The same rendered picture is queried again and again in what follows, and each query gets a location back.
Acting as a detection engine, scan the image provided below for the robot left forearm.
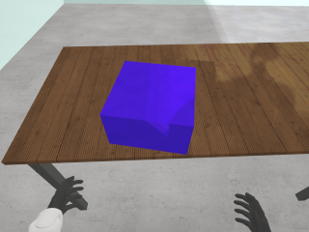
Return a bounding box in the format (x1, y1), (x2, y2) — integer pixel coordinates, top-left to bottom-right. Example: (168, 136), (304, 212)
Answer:
(28, 208), (63, 232)

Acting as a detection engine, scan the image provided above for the table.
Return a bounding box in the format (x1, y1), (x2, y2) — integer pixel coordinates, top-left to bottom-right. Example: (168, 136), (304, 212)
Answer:
(1, 42), (309, 211)

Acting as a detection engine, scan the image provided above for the carton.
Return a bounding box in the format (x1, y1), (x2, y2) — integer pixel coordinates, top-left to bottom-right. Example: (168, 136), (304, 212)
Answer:
(99, 61), (196, 155)

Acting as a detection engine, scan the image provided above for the left robot hand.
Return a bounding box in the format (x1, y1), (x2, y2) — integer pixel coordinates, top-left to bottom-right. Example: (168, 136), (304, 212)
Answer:
(47, 176), (84, 215)

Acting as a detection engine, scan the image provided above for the right robot hand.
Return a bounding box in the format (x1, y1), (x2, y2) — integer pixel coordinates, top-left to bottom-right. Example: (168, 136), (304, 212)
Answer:
(234, 192), (271, 232)

